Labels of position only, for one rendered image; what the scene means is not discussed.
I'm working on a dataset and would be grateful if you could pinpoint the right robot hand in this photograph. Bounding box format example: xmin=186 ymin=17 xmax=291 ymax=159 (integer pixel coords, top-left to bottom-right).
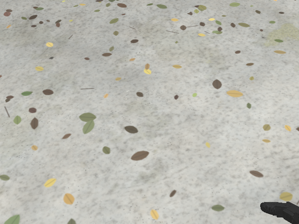
xmin=260 ymin=202 xmax=299 ymax=224

